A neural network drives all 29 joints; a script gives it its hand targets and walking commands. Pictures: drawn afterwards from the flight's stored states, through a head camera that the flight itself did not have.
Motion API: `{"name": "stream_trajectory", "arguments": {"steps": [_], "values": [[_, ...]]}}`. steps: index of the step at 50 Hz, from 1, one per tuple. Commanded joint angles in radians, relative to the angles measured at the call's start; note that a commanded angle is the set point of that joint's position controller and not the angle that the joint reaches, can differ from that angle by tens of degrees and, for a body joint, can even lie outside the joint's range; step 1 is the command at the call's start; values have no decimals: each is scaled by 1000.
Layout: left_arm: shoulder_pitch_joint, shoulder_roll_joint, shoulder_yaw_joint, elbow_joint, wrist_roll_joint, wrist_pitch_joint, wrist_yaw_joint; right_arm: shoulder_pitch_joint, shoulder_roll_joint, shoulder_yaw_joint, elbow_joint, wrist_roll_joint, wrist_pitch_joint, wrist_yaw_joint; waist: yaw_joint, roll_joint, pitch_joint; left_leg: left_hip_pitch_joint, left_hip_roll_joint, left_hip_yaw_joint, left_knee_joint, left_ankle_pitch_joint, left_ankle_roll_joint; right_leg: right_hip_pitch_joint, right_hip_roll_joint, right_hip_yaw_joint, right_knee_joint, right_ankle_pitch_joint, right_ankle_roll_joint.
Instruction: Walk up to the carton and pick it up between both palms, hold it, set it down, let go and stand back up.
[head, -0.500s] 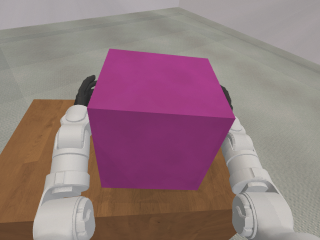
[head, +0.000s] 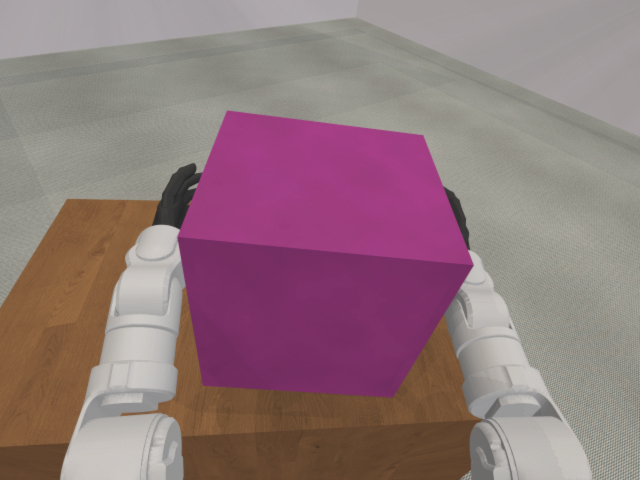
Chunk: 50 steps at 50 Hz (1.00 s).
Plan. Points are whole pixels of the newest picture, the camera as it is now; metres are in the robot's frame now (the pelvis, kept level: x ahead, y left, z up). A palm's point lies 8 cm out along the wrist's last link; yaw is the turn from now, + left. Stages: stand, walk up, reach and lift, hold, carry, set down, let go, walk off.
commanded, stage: set down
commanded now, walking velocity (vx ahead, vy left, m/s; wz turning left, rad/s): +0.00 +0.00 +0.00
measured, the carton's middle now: (313, 259) +0.38 -0.01 +0.10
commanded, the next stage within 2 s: none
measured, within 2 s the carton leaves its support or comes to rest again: neither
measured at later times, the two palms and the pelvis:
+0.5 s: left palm (183, 229) +0.42 +0.16 +0.12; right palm (444, 246) +0.39 -0.19 +0.12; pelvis +0.02 +0.00 +0.00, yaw +0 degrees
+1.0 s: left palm (192, 242) +0.42 +0.15 +0.09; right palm (444, 263) +0.38 -0.20 +0.10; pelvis +0.02 +0.00 +0.00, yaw +0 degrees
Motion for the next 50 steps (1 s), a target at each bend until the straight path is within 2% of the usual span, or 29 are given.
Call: {"name": "stream_trajectory", "arguments": {"steps": [1, 2, 6, 7, 8, 9, 11, 12, 13, 14, 15, 17, 19, 20, 21, 24, 25, 29, 30, 32, 35, 37, 39, 42, 43, 44, 46, 47, 50], "values": [[-816, -577, -332, -57, -48, -114, -176, -871, 576, 234, -254, -95, -103, 127, -60, 49, -463, 294, 8, -25, -93, -12, -23, 183, -55, 12, -41, 117, 52], [-815, -592, -349, -55, -54, -118, -175, -876, 576, 228, -270, -101, -111, 127, -70, 58, -483, 315, 14, -25, -90, 3, -29, 177, -51, 6, -42, 120, 48], [-778, -567, -309, -25, -24, -139, -176, -804, 577, 226, -220, -121, -114, 129, -56, 57, -440, 309, 9, -17, -83, 25, -30, 185, -54, 15, -37, 180, 55], [-755, -573, -313, -19, -29, -139, -180, -793, 573, 231, -232, -122, -116, 125, -64, 46, -461, 317, 6, -21, -77, 61, -34, 206, -52, 12, -26, 237, 61], [-738, -559, -297, -6, -17, -140, -187, -774, 577, 231, -219, -123, -115, 123, -57, 39, -447, 309, 6, -18, -79, 60, -31, 218, -58, 21, -24, 254, 67], [-727, -558, -295, -4, -14, -144, -190, -767, 577, 233, -222, -121, -118, 119, -70, 36, -445, 307, 1, -20, -76, 68, -33, 226, -53, 17, -18, 280, 70], [-732, -560, -291, -4, -10, -158, -193, -765, 591, 237, -229, -126, -127, 114, -63, 38, -455, 313, 2, -19, -71, 80, -37, 242, -57, 20, -15, 312, 74], [-730, -573, -306, -29, -23, -167, -193, -746, 592, 243, -221, -125, -130, 110, -76, 41, -472, 319, 1, -24, -62, 112, -41, 255, -56, 18, -7, 349, 73], [-723, -584, -324, -43, -27, -171, -190, -757, 607, 276, -261, -112, -138, 106, -63, 44, -506, 335, -1, -21, -50, 153, -48, 264, -51, 21, 1, 405, 75], [-733, -575, -317, -27, -26, -177, -191, -765, 599, 268, -262, -120, -139, 102, -71, 37, -512, 338, 2, -26, -44, 155, -47, 264, -52, 22, 3, 422, 80], [-711, -569, -313, -37, -24, -180, -192, -730, 610, 283, -261, -114, -141, 100, -63, 37, -510, 330, -4, -23, -44, 170, -47, 288, -58, 31, 6, 463, 84], [-740, -571, -320, -39, -20, -192, -194, -702, 608, 264, -224, -131, -143, 95, -85, 54, -502, 322, -3, -29, -43, 168, -55, 289, -60, 27, 11, 465, 85], [-703, -570, -327, -34, -24, -197, -195, -685, 603, 275, -244, -129, -147, 91, -86, 47, -509, 337, -1, -25, -35, 212, -58, 297, -61, 28, 13, 518, 84], [-720, -569, -332, -48, -24, -203, -194, -676, 606, 276, -226, -125, -147, 90, -90, 64, -515, 346, -1, -27, -32, 223, -63, 285, -57, 26, 15, 514, 84], [-737, -564, -323, -37, -29, -211, -194, -678, 611, 267, -232, -136, -151, 91, -88, 44, -533, 340, 2, -24, -36, 202, -59, 292, -56, 23, 13, 495, 83], [-722, -575, -346, -43, -32, -225, -192, -644, 624, 269, -228, -143, -161, 86, -104, 59, -543, 348, 0, -27, -22, 240, -68, 288, -57, 23, 23, 551, 83], [-721, -571, -344, -54, -32, -229, -191, -656, 630, 284, -249, -136, -167, 84, -90, 58, -569, 339, 0, -26, -19, 242, -65, 306, -60, 28, 26, 568, 86], [-716, -541, -295, 30, -6, -238, -204, -631, 617, 226, -182, -170, -166, 84, -98, 45, -483, 301, 2, -20, -44, 182, -57, 282, -61, 25, 14, 501, 89], [-734, -539, -291, 29, -8, -244, -206, -635, 632, 236, -192, -174, -171, 84, -89, 38, -495, 289, 2, -19, -51, 161, -54, 297, -68, 29, 15, 496, 91], [-731, -549, -292, 32, -5, -257, -207, -614, 641, 221, -168, -190, -175, 83, -102, 47, -494, 292, 4, -19, -42, 189, -58, 288, -66, 30, 20, 527, 90], [-754, -558, -295, 44, -7, -277, -204, -645, 649, 225, -180, -182, -193, 92, -83, 68, -526, 291, 10, -16, -52, 188, -62, 278, -58, 24, 20, 481, 83], [-778, -568, -309, 53, -10, -297, -198, -649, 654, 203, -169, -200, -202, 91, -104, 75, -544, 299, 12, -19, -37, 212, -68, 260, -59, 22, 23, 511, 82], [-807, -561, -300, 62, -8, -314, -197, -626, 663, 196, -120, -210, -201, 96, -103, 76, -510, 305, 18, -19, -48, 191, -66, 249, -58, 20, 13, 469, 82], [-794, -567, -308, 95, -15, -327, -194, -650, 662, 196, -153, -211, -220, 96, -101, 73, -546, 295, 19, -16, -38, 195, -66, 228, -59, 23, 18, 481, 81], [-792, -568, -303, 105, -9, -333, -194, -628, 660, 179, -114, -224, -214, 96, -111, 74, -505, 286, 19, -19, -41, 192, -69, 226, -58, 20, 16, 474, 80], [-802, -545, -270, 134, 6, -332, -198, -646, 657, 172, -115, -222, -210, 100, -88, 81, -471, 259, 20, -12, -58, 138, -61, 217, -65, 28, 8, 407, 83], [-808, -538, -254, 157, 8, -336, -206, -622, 662, 144, -83, -240, -207, 102, -94, 72, -444, 252, 23, -10, -73, 102, -50, 221, -65, 29, 2, 371, 83], [-795, -533, -230, 178, 19, -334, -208, -624, 666, 143, -77, -242, -206, 104, -82, 57, -425, 241, 22, -6, -76, 95, -46, 222, -67, 26, 2, 373, 87], [-817, -532, -244, 172, 16, -359, -202, -646, 678, 144, -96, -243, -220, 109, -84, 74, -508, 233, 23, -4, -68, 120, -49, 225, -62, 26, 15, 410, 85]]}}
